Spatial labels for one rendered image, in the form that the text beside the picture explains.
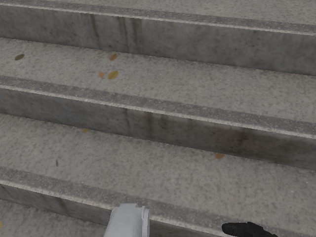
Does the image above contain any robot right hand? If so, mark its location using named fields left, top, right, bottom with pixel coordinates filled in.
left=221, top=221, right=277, bottom=237

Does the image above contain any robot left thigh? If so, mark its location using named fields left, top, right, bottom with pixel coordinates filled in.
left=104, top=203, right=150, bottom=237

